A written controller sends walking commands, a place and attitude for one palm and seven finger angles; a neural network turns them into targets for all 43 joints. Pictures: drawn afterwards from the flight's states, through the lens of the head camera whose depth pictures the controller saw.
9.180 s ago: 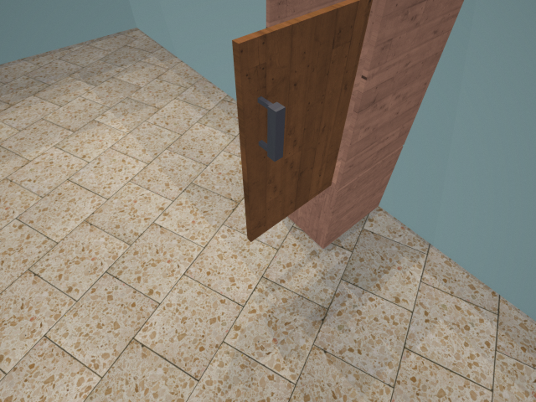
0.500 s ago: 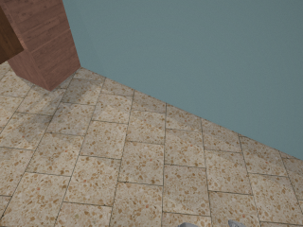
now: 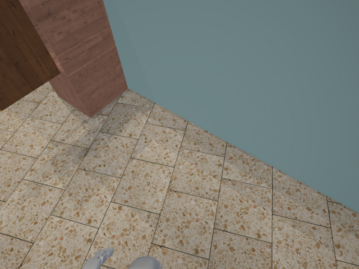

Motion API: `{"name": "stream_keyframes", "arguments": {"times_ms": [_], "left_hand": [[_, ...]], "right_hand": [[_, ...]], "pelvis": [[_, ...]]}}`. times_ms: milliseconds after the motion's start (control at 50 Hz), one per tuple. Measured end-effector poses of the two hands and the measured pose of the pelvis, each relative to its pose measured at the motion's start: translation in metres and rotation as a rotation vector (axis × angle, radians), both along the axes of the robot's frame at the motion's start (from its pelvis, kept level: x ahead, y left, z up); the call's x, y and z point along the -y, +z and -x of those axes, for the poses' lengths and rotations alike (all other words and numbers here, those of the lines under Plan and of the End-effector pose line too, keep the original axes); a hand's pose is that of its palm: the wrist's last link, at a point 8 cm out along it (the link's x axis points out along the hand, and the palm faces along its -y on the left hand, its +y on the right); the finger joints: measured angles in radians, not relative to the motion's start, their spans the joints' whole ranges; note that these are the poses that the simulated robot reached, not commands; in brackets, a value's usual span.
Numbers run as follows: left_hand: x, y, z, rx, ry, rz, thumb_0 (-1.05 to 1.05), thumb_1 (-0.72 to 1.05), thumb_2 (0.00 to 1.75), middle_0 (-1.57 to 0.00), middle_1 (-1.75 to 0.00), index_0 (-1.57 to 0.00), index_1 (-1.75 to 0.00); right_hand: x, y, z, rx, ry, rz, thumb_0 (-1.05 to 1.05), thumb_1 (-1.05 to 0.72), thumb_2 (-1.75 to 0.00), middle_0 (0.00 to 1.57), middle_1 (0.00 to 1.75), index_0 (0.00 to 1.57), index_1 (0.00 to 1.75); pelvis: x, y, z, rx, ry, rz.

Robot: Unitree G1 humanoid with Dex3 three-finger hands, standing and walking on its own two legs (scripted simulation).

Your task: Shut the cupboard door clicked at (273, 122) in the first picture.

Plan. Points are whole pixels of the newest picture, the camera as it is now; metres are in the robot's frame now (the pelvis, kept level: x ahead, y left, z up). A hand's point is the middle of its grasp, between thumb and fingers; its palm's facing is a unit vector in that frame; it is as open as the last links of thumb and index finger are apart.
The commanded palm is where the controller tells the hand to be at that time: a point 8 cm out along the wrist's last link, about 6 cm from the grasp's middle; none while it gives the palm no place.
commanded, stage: walk to a spot facing it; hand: left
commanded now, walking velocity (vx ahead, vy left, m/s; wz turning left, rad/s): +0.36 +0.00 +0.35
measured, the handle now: out of the picture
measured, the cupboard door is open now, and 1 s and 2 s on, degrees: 91 91 91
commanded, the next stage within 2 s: turn to face it in 1.10 s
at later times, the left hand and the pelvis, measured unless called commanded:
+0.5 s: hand (94, 263) +0.16 +0.23 -0.18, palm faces +0.22 -0.97 -0.13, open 7.4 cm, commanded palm none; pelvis +0.21 +0.08 +0.00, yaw +8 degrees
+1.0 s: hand (119, 132) +0.56 +0.24 -0.16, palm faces +0.06 -0.98 -0.17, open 7.3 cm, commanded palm none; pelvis +0.44 +0.06 -0.01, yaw +7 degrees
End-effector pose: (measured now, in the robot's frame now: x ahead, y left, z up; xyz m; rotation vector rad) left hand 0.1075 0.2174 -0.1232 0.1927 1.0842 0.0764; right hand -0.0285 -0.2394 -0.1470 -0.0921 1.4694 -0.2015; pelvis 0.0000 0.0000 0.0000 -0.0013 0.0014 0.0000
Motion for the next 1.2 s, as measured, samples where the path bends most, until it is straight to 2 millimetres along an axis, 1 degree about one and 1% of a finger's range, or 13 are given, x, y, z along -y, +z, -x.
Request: {"name": "stream_keyframes", "arguments": {"times_ms": [80,160,280,360,420,480,700,820,920,960,1020,1060,1200], "left_hand": [[-0.013,0.001,0.025,-0.083,0.132,-0.027,-0.02,0.95,0.9,-0.2,-0.3,-0.2,-0.3],[-0.02,-0.003,0.054,-0.213,0.2,-0.025,-0.02,0.95,0.9,-0.2,-0.3,-0.2,-0.3],[-0.019,-0.016,0.088,-0.42,0.303,0.044,-0.01,0.93,0.9,-0.2,-0.3,-0.2,-0.3],[-0.027,-0.032,0.084,-0.527,0.341,0.102,0.0,0.92,0.9,-0.2,-0.3,-0.2,-0.3],[-0.042,-0.034,0.046,-0.5,0.34,0.109,0.01,0.92,0.9,-0.2,-0.3,-0.2,-0.3],[-0.06,-0.03,-0.013,-0.397,0.319,0.104,0.01,0.91,0.9,-0.2,-0.3,-0.2,-0.3],[-0.117,-0.006,-0.227,-0.095,0.208,0.033,0.01,0.94,0.9,-0.2,-0.3,-0.2,-0.3],[-0.113,-0.001,-0.329,-0.035,0.117,0.013,0.01,0.92,0.9,-0.19,-0.3,-0.19,-0.3],[-0.088,-0.007,-0.415,0.018,0.049,0.014,0.0,0.92,0.9,-0.19,-0.3,-0.19,-0.3],[-0.079,-0.011,-0.437,0.054,0.056,0.014,0.0,0.92,0.9,-0.2,-0.3,-0.2,-0.3],[-0.068,-0.012,-0.441,0.034,0.096,0.028,0.0,0.91,0.9,-0.2,-0.3,-0.2,-0.3],[-0.063,-0.012,-0.432,-0.025,0.126,0.036,0.0,0.91,0.9,-0.2,-0.3,-0.2,-0.3],[-0.087,-0.006,-0.413,-0.13,0.265,-0.007,-0.04,0.97,0.9,-0.2,-0.3,-0.2,-0.3]], "right_hand": [[0.011,0.013,-0.091,0.111,0.091,0.02,0.0,-0.91,-0.9,0.19,0.29,0.2,0.29],[0.003,0.023,-0.185,0.223,0.186,0.022,0.0,-0.91,-0.9,0.19,0.29,0.2,0.29],[-0.046,0.03,-0.315,0.359,0.338,0.004,0.0,-0.91,-0.9,0.19,0.29,0.19,0.29],[-0.084,0.024,-0.377,0.452,0.389,0.012,0.0,-0.91,-0.9,0.19,0.29,0.2,0.29],[-0.099,0.025,-0.385,0.437,0.372,0.019,0.0,-0.91,-0.9,0.19,0.29,0.2,0.29],[-0.106,0.027,-0.373,0.362,0.338,0.022,-0.01,-0.91,-0.89,0.19,0.29,0.2,0.3],[-0.087,0.033,-0.318,0.075,0.166,0.08,-0.02,-0.94,-0.89,0.2,0.29,0.2,0.3],[-0.102,0.026,-0.294,-0.11,0.084,0.019,-0.01,-0.92,-0.9,0.19,0.29,0.2,0.3],[-0.11,0.018,-0.299,-0.249,0.024,-0.04,0.0,-0.91,-0.89,0.2,0.3,0.2,0.3],[-0.107,0.013,-0.314,-0.285,0.011,-0.06,0.0,-0.91,-0.89,0.2,0.3,0.2,0.3],[-0.098,0.008,-0.364,-0.246,0.023,-0.061,0.0,-0.91,-0.89,0.2,0.3,0.2,0.3],[-0.092,0.007,-0.412,-0.17,0.049,-0.049,0.0,-0.91,-0.89,0.2,0.3,0.2,0.3],[-0.084,0.013,-0.59,0.103,0.201,0.0,0.01,-0.93,-0.9,0.19,0.29,0.2,0.29]], "pelvis": [[0.006,0.008,-0.032,-0.015,0.051,0.005],[0.002,0.01,-0.065,-0.018,0.089,0.011],[-0.021,0.002,-0.121,-0.007,0.128,0.02],[-0.049,-0.015,-0.161,0.004,0.142,0.02],[-0.062,-0.011,-0.182,0.015,0.138,0.015],[-0.073,0.0,-0.203,0.02,0.139,0.016],[-0.09,0.014,-0.291,0.023,0.128,0.006],[-0.085,0.007,-0.347,0.015,0.116,-0.003],[-0.072,-0.005,-0.402,0.007,0.108,-0.003],[-0.065,-0.012,-0.424,0.01,0.111,-0.009],[-0.06,-0.008,-0.448,0.023,0.118,0.0],[-0.059,-0.002,-0.464,0.022,0.125,0.005],[-0.065,0.009,-0.516,0.009,0.192,0.018]]}}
